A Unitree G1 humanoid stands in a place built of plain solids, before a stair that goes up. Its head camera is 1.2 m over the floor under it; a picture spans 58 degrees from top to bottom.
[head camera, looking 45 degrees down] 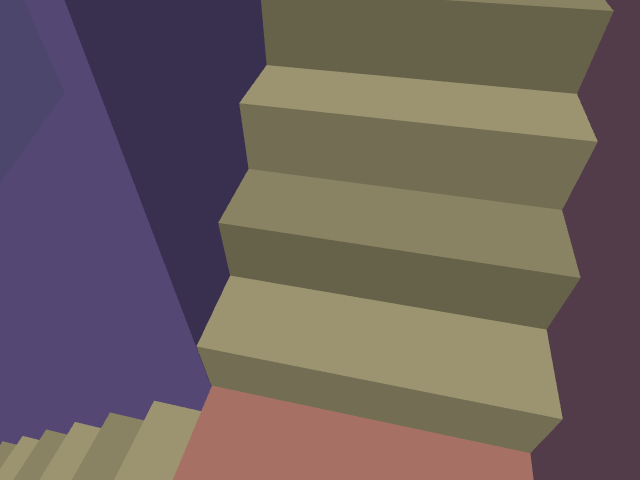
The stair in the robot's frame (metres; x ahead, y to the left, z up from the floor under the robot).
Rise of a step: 0.21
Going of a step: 0.25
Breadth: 0.89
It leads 12 degrees to the right of straight ahead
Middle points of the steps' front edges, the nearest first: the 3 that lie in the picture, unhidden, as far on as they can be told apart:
0.50 -0.12 0.22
0.74 -0.17 0.43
0.98 -0.22 0.64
